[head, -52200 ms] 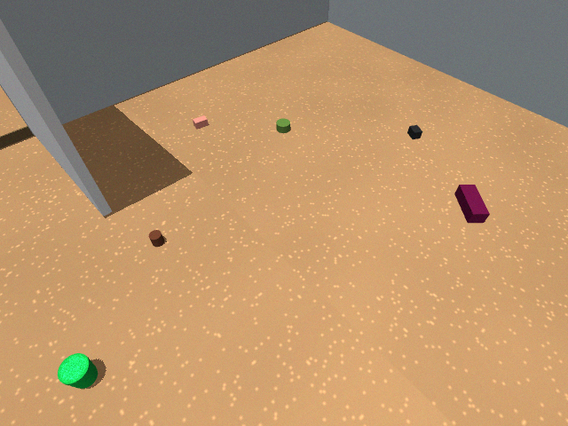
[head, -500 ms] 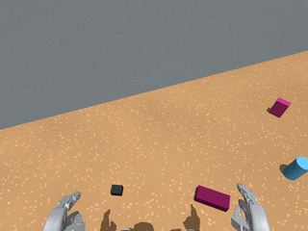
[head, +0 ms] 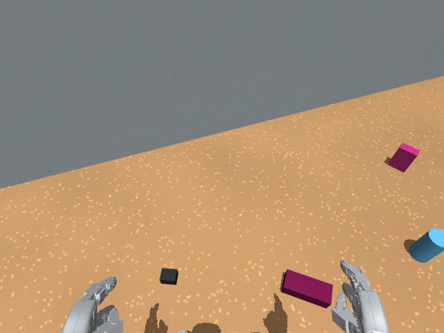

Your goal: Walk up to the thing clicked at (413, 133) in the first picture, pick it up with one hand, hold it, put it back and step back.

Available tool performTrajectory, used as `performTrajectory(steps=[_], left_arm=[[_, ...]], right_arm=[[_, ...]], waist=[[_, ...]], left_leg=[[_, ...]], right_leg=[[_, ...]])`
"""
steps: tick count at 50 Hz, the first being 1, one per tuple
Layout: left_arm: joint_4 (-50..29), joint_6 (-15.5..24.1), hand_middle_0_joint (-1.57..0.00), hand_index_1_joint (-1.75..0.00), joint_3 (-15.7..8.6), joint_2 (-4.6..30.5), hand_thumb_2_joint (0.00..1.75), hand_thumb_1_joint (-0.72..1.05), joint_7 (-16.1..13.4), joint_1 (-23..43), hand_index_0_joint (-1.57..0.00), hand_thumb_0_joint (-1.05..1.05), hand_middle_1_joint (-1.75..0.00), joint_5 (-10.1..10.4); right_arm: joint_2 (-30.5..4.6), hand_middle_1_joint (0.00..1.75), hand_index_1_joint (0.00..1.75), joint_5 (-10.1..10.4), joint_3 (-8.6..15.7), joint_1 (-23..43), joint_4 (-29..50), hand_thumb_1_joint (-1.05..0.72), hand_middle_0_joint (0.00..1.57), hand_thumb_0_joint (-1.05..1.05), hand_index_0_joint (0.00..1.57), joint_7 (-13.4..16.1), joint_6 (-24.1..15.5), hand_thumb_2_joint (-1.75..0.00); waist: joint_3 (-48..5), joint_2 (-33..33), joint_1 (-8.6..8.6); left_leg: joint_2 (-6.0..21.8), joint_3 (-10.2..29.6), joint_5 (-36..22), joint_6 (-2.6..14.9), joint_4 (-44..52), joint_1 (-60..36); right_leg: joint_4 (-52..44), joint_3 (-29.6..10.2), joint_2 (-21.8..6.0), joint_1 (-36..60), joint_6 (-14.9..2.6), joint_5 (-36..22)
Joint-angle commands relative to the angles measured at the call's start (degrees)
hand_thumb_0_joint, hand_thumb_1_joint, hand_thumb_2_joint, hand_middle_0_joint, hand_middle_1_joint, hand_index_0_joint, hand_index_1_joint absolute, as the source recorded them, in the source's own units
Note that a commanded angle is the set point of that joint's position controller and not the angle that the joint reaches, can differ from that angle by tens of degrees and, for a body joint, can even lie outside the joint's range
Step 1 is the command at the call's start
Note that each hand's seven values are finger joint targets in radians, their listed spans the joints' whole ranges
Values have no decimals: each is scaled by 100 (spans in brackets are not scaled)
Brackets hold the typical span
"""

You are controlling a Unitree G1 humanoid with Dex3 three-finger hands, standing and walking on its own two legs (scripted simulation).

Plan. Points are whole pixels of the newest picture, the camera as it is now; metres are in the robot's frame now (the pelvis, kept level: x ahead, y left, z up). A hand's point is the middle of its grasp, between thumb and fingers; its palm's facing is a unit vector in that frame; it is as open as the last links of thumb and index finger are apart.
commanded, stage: home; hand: left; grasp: from above
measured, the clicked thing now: (169, 276) +0.46 +0.21 -0.69
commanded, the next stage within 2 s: stand in 0.84 s
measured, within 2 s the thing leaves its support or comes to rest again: neither
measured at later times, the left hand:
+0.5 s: hand (122, 326) +0.16 +0.18 -0.05, palm faces +0.04 -0.98 -0.20, open 7.4 cm
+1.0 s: hand (119, 325) +0.17 +0.19 -0.06, palm faces +0.02 -0.96 -0.27, open 7.4 cm
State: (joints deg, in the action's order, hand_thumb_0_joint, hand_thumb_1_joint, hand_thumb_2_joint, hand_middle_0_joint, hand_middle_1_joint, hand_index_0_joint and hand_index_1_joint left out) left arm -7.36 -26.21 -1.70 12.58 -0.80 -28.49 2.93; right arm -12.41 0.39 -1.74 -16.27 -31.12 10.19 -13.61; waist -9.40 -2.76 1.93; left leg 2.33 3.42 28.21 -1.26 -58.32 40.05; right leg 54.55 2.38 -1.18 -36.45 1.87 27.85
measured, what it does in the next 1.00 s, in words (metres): stands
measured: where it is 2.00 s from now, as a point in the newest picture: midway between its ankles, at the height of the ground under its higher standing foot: outside the picture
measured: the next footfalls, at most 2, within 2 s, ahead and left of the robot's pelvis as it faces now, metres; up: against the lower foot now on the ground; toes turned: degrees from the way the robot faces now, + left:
none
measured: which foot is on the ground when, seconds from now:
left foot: down 0.00-1.00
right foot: down 0.00-1.00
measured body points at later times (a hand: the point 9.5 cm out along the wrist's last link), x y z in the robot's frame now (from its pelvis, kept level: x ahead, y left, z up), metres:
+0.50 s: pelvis +0.00 +0.00 +0.00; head +0.02 +0.00 +0.45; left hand +0.16 +0.23 -0.03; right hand +0.16 -0.25 -0.07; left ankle +0.01 +0.13 -0.68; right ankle -0.01 -0.14 -0.68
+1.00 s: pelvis +0.00 +0.00 +0.00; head +0.02 +0.00 +0.45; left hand +0.16 +0.24 -0.04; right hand +0.16 -0.25 -0.08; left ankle +0.01 +0.13 -0.68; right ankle -0.01 -0.14 -0.68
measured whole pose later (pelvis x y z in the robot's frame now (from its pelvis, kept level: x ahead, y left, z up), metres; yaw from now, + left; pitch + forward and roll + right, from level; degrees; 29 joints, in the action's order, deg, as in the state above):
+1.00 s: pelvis +0.00 +0.00 +0.00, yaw +1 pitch +7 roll -1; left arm 5.4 -15.2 0.0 14.1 -1.5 -21.4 -0.8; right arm -13.5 -3.8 -0.5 -13.5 -36.6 7.1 -9.5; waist -4.0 -0.9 0.1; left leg 1.2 2.7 27.2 -1.0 -56.1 35.4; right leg 54.1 1.8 -2.3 -32.7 1.6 28.0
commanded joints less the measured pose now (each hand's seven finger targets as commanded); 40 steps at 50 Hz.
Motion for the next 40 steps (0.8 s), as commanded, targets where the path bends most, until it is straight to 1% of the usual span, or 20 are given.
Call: performTrajectory(steps=[1,2,3,4,10,15,19,22,23,24,25,26,31,32,33,34,37,38,39,40], left_arm=[[-1078,264,-20,-30,-376,592,90,90,-52,121,-20,0,-30,-16],[-1129,276,-20,-30,-332,582,90,90,-67,168,-20,0,-30,-36],[-1194,271,-20,-30,-415,618,90,90,-66,127,-20,0,-30,-14],[-1180,276,-20,-30,-367,606,90,90,-57,109,-20,0,-30,-21],[-1188,272,-20,-30,-364,587,90,90,-61,110,-20,0,-30,-24],[-1085,300,-20,-30,-374,589,90,90,-68,74,-20,0,-30,-8],[-1234,289,-20,-30,-391,651,90,90,-53,83,-20,0,-30,-19],[-1176,276,-20,-30,-331,629,90,90,-62,123,-20,0,-30,-44],[-1019,261,-20,-30,-377,607,90,90,-60,-23,-20,0,-30,-44],[-1249,279,-20,-30,-337,636,90,90,-59,132,-20,0,-30,-31],[-1239,275,-20,-30,-403,641,90,90,-72,102,-20,0,-30,-18],[-1231,285,-20,-30,-348,626,90,90,-81,80,-20,0,-30,-37],[-1023,260,-20,-30,-328,611,90,90,-57,44,-20,0,-30,-11],[-1282,289,-20,-30,-304,611,90,90,-57,216,-20,0,-30,-14],[-856,238,-20,-30,-368,581,90,90,-52,-49,-20,0,-30,-6],[-1258,280,-20,-30,-328,621,90,90,-44,195,-20,0,-30,10],[-1143,285,-20,-30,-389,623,90,90,-47,9,-20,0,-30,10],[-1194,287,-20,-30,-294,573,90,90,-53,126,-20,0,-30,5],[-1122,284,-20,-30,-401,618,90,90,-56,62,-20,0,-30,17],[-1101,289,-20,-30,-366,620,90,90,-57,129,-20,0,-30,1]], right_arm=[[-727,30,30,-11,308,417,956,-90,20,0,20,75,-312,-90],[-717,30,30,-5,306,442,969,-90,20,0,20,73,-314,-90],[-698,30,30,-12,312,411,982,-90,20,0,20,69,-310,-90],[-731,30,30,-12,319,400,969,-90,20,0,20,69,-315,-90],[-709,30,30,-18,323,359,960,-90,20,0,20,70,-313,-90],[-693,30,30,-10,312,425,996,-90,20,0,20,81,-298,-90],[-724,30,30,-7,332,358,991,-90,20,0,20,84,-297,-90],[-717,30,30,1,324,399,967,-90,20,0,20,89,-278,-90],[-731,30,30,-12,347,316,901,-90,20,0,20,90,-276,-90],[-728,30,30,-8,333,335,912,-90,20,0,20,76,-283,-90],[-718,30,30,-7,332,348,949,-90,20,0,20,74,-285,-90],[-711,30,30,-7,331,382,977,-90,20,0,20,82,-270,-90],[-753,30,30,1,341,344,917,-90,20,0,20,54,-248,-90],[-723,30,30,-1,324,421,1038,-90,20,0,20,60,-262,-90],[-763,30,30,-2,357,338,920,-90,20,0,20,63,-258,-90],[-733,30,30,8,330,393,983,-90,20,0,20,51,-272,-90],[-742,30,30,0,346,325,991,-90,20,0,20,60,-272,-90],[-713,30,30,2,332,398,1016,-90,20,0,20,53,-270,-90],[-733,30,30,-4,340,356,982,-90,20,0,20,62,-266,-90],[-734,30,30,5,341,392,998,-90,20,0,20,63,-265,-90]], waist=[[-281,30,0],[-277,41,6],[-389,-2,-30],[-454,15,34],[-539,-20,41],[-349,198,18],[-562,54,48],[-382,-15,40],[-489,63,65],[-510,-72,63],[-565,-105,6],[-570,-23,43],[-342,-75,26],[-393,-51,56],[-331,108,67],[-383,-50,33],[-553,65,42],[-458,24,48],[-417,19,48],[-361,60,63]], left_leg=[[-169,-114,-1053,149,1011,-543],[-163,-99,-999,144,1040,-505],[-188,-130,-1093,144,977,-524],[-175,-122,-1172,149,975,-600],[-179,-145,-1296,151,901,-623],[-200,-168,-1139,174,862,-431],[-201,-181,-1337,176,828,-592],[-172,-158,-1339,147,893,-587],[-168,-137,-1351,158,871,-637],[-147,-84,-1420,145,929,-689],[-156,-107,-1552,137,886,-682],[-157,-123,-1631,144,855,-702],[-140,-73,-1305,137,979,-604],[-148,-101,-1329,140,952,-599],[-137,-70,-1247,154,950,-581],[-150,-80,-1226,147,970,-575],[-161,-125,-1474,161,870,-658],[-171,-160,-1437,152,861,-596],[-169,-159,-1364,156,856,-595],[-169,-153,-1249,159,890,-553]], right_leg=[[-897,225,227,135,-147,-933],[-884,239,240,97,-153,-871],[-900,212,215,178,-151,-967],[-878,211,220,190,-150,-1049],[-828,188,208,194,-143,-1187],[-929,192,201,165,-116,-1047],[-869,156,188,201,-113,-1271],[-845,194,208,123,-136,-1214],[-831,184,210,169,-132,-1230],[-781,214,219,176,-152,-1272],[-771,204,213,224,-151,-1381],[-782,206,217,235,-143,-1469],[-797,222,227,112,-155,-1165],[-819,229,229,132,-148,-1197],[-821,232,231,129,-135,-1118],[-821,224,223,120,-146,-1109],[-800,192,219,216,-134,-1344],[-817,196,212,171,-134,-1322],[-842,188,211,147,-128,-1252],[-856,198,220,107,-130,-1151]])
